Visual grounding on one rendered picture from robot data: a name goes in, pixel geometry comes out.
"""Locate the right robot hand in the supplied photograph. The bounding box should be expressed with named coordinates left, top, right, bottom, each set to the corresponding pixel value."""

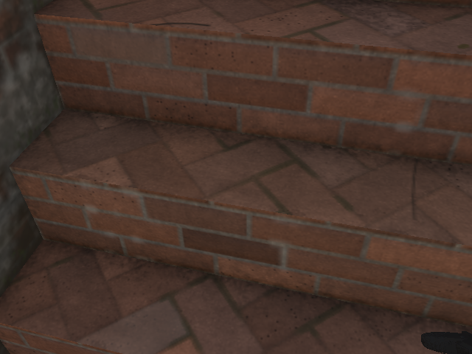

left=421, top=331, right=472, bottom=354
